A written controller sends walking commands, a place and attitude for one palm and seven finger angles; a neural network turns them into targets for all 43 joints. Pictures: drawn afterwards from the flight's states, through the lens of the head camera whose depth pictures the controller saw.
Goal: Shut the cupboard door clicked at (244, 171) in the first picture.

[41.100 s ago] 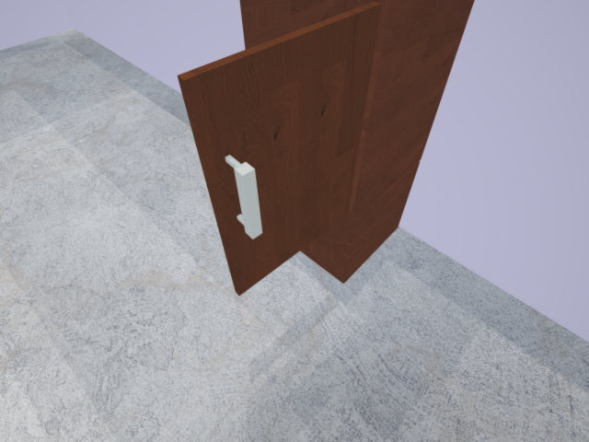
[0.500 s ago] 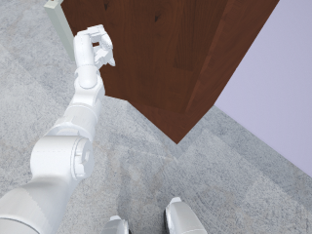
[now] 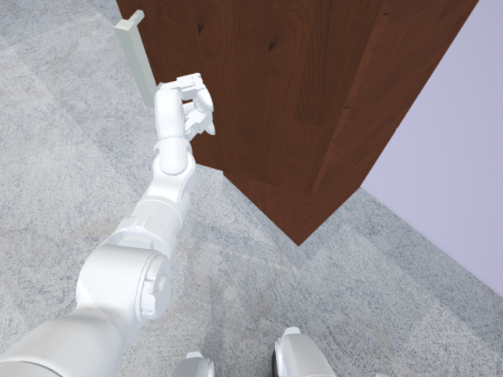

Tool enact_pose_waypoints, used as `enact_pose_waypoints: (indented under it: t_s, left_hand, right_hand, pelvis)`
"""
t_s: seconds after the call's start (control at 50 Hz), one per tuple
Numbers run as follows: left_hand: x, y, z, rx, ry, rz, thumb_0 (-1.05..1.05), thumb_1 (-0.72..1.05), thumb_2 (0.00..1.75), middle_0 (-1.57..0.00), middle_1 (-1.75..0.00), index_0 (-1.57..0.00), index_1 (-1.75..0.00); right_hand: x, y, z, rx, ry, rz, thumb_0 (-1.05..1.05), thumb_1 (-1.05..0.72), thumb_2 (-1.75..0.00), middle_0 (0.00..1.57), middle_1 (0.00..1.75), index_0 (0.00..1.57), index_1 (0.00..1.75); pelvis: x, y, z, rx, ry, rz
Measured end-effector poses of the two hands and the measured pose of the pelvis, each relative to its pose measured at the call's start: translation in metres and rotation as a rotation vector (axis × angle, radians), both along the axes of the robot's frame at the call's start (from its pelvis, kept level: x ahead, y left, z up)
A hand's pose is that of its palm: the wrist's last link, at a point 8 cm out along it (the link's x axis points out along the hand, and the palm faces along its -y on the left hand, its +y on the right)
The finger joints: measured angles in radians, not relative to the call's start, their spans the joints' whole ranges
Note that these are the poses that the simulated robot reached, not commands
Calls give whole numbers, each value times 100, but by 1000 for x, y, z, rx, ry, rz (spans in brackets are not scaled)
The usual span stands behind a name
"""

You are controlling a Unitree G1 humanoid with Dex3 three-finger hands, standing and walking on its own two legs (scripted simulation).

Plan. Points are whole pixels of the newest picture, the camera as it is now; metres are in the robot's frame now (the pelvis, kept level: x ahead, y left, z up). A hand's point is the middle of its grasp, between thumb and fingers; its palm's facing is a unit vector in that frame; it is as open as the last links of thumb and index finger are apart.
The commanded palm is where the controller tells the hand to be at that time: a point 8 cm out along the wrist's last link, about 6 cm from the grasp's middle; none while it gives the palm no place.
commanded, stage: draw the hand back to the body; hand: left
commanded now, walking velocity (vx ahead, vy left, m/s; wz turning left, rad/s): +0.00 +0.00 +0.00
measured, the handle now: (146, 62) +0.67 +0.13 +0.08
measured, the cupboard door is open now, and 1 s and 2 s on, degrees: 29 29 29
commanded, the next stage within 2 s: step back with the hand held close in 1.50 s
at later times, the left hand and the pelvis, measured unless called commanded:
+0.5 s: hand (114, 174) +0.36 +0.13 +0.15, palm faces +0.04 -0.99 -0.13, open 3.1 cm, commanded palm +0.32 +0.19 +0.16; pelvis +0.02 +0.00 +0.05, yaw -1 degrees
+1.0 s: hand out of the picture +0.25 +0.26 +0.21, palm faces +0.39 -0.84 -0.37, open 5.1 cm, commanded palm +0.20 +0.30 +0.23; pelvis +0.04 +0.02 +0.07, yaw +1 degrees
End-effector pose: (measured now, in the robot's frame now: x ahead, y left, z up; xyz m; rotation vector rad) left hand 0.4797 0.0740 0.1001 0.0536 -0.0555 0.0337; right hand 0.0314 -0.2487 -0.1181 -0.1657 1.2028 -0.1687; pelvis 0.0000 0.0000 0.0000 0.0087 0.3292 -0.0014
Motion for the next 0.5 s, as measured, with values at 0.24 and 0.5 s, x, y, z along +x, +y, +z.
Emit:
enact_pose_waypoints:
  t_s: [0.24, 0.5]
  left_hand:
    - [-61, 66, 21, -9, -9, 45, 2, 90, 90, -130, -149, -130, -150]
    - [-138, 109, 58, 74, -14, 6, 2, 90, 90, -123, -142, -124, -143]
  right_hand:
    - [4, -2, 29, 9, -47, -53, 1, -90, -90, 20, 30, 21, 30]
    - [128, 1, 84, -40, -419, 38, 1, -90, -90, 20, 30, 20, 30]
  pelvis:
    - [11, -2, 30, -3, -125, -32]
    - [18, 2, 50, -8, -277, -11]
